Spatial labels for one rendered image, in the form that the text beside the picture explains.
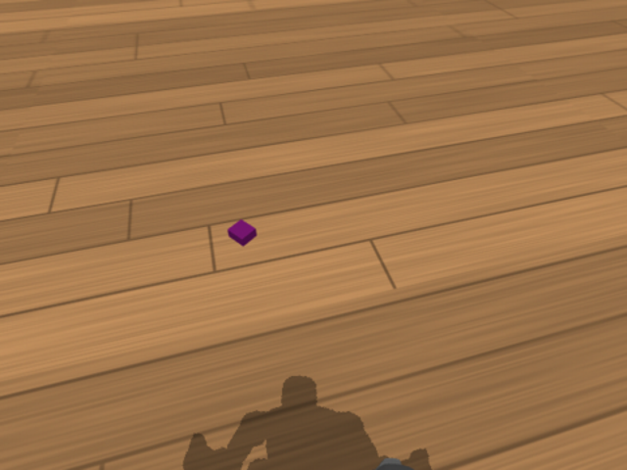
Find small box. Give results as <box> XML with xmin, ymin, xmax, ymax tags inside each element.
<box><xmin>227</xmin><ymin>219</ymin><xmax>257</xmax><ymax>247</ymax></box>

